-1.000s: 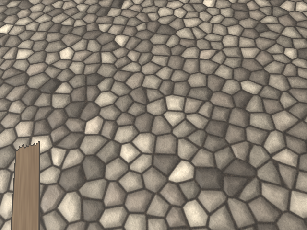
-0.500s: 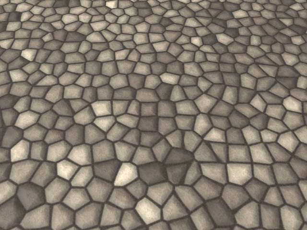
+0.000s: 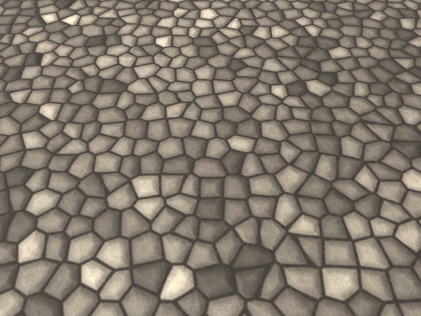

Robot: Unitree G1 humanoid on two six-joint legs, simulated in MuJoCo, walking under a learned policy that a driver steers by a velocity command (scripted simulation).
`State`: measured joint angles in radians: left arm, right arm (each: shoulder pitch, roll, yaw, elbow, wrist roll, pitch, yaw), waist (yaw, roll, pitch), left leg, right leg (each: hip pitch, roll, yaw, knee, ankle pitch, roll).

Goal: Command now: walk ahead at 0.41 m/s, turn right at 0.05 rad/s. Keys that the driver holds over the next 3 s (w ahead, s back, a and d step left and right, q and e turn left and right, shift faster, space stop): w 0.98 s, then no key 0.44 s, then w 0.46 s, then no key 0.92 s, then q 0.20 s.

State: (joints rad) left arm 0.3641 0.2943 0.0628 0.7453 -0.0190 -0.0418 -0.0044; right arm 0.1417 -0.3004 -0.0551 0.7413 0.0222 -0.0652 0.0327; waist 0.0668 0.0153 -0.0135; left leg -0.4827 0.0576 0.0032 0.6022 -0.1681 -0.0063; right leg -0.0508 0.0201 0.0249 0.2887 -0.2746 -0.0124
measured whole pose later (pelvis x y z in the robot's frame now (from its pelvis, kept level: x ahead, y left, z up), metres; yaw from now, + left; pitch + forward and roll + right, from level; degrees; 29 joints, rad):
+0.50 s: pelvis +0.24 +0.04 -0.01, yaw +0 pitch +2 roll +1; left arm 0.07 0.26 0.04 0.65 -0.02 -0.08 -0.04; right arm 0.40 -0.28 -0.04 0.84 0.02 -0.07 0.00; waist -0.09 -0.05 0.03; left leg 0.07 -0.06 0.04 0.20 -0.31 0.05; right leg -0.64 -0.07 0.00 0.56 0.08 -0.01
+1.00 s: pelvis +0.53 +0.03 +0.00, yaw +1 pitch +1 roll -3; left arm 0.35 0.29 0.06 0.82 -0.02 -0.08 -0.01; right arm 0.08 -0.28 -0.02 0.73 0.01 -0.07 0.02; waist 0.08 0.05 0.03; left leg -0.64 0.11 -0.04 0.60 0.06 -0.01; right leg 0.00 0.07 -0.05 0.22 -0.24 -0.03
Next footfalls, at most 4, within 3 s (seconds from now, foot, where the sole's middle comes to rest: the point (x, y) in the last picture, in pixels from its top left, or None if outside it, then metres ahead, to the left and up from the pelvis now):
0.08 left None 0.14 0.13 -0.78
0.60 right None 0.49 -0.08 -0.78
1.10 left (187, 233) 0.79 0.17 -0.78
1.48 right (254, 245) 0.76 -0.07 -0.78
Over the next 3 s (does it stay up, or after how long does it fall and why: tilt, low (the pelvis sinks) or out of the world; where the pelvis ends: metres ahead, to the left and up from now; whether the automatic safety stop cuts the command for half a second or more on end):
stays up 1.01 0.05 -0.01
